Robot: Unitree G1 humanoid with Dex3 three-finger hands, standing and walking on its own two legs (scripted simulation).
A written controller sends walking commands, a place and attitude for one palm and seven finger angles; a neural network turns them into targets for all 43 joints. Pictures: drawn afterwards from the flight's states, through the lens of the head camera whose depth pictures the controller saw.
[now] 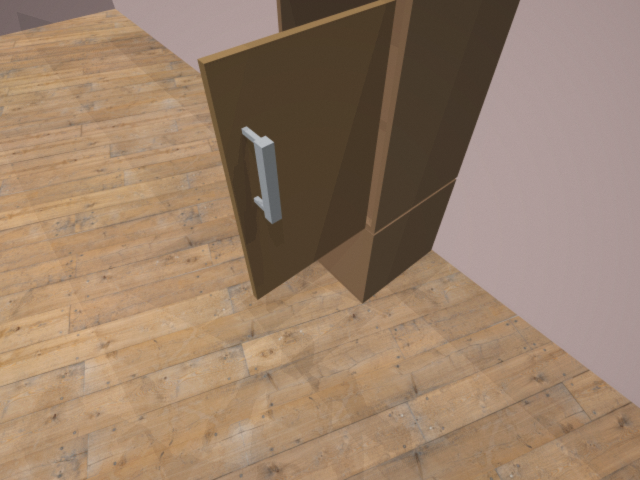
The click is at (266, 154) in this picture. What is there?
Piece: cupboard door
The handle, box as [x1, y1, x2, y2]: [241, 126, 281, 223]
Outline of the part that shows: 246,126 241,128 242,133 254,143 262,194 261,199 257,196 254,198 254,201 264,211 265,217 271,223 273,223 281,218 273,142 266,136 261,138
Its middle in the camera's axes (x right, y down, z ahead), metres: -0.10 -0.11 +0.66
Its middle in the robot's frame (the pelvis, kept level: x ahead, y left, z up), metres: +0.57 +0.13 +0.04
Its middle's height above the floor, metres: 0.82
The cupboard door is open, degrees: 90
